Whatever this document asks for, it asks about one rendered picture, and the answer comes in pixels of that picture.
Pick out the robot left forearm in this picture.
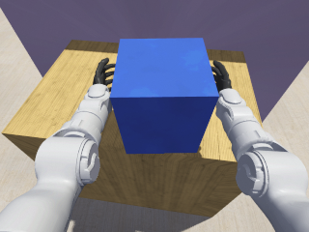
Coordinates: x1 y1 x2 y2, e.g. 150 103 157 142
35 84 113 177

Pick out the pedestal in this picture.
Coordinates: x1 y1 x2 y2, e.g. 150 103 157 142
1 40 264 218

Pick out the right robot hand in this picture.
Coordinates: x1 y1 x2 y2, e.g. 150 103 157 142
211 60 233 93

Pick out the robot right upper arm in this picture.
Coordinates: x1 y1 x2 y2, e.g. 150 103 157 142
236 150 309 232

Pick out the left robot hand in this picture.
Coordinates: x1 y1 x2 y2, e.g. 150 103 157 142
93 57 116 92

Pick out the robot left upper arm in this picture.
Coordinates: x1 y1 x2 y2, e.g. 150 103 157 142
0 136 100 232

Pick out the robot right forearm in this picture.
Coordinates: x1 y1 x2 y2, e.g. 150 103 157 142
215 88 309 187

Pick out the carton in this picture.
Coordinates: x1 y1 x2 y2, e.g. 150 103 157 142
110 38 219 155

